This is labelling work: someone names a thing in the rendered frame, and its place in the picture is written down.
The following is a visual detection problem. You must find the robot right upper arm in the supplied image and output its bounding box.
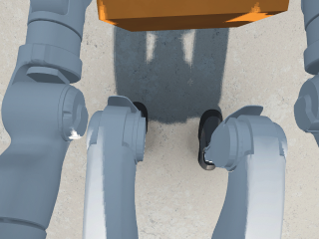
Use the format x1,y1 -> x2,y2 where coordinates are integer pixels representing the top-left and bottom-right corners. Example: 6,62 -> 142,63
293,75 -> 319,147

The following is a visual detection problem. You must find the robot left forearm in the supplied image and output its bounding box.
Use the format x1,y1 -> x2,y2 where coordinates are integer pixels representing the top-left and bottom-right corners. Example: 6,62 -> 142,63
1,0 -> 92,131

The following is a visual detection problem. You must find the left robot shin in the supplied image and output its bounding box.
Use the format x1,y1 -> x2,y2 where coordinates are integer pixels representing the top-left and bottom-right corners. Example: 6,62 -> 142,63
86,95 -> 138,149

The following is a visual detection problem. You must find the carton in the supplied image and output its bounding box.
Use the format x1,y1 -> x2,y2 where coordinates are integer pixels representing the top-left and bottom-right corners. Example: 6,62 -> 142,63
96,0 -> 290,32

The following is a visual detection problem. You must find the left robot thigh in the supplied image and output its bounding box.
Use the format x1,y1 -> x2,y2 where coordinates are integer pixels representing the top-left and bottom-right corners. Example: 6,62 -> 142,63
82,106 -> 147,239

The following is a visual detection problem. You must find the robot left upper arm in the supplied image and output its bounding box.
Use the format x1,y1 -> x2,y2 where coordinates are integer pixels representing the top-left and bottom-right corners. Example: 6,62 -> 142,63
0,81 -> 89,239

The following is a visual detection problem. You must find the robot right forearm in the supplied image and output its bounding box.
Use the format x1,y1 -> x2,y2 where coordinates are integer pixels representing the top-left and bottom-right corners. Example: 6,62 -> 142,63
301,0 -> 319,76

